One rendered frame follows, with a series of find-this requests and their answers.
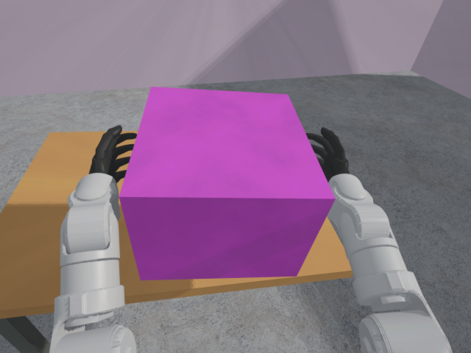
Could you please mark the left robot hand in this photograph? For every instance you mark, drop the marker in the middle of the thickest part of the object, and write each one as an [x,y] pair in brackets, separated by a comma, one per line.
[104,161]

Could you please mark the robot left forearm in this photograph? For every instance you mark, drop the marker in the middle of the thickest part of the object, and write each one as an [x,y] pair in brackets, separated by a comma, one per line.
[90,287]

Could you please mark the robot right forearm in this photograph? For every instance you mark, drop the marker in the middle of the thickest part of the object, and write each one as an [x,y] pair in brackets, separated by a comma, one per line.
[381,277]

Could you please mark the right robot hand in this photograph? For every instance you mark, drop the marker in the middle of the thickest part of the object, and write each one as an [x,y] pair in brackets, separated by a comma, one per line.
[333,154]

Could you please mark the robot right upper arm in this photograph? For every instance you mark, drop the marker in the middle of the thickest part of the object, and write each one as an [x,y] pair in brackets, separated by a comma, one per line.
[412,331]

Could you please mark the robot left upper arm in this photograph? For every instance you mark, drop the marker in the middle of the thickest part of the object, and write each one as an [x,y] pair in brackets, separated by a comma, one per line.
[112,339]

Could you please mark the carton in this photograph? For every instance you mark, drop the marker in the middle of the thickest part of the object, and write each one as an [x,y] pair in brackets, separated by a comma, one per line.
[222,184]

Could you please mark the table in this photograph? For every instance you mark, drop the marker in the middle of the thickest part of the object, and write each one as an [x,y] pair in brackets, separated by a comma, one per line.
[30,226]

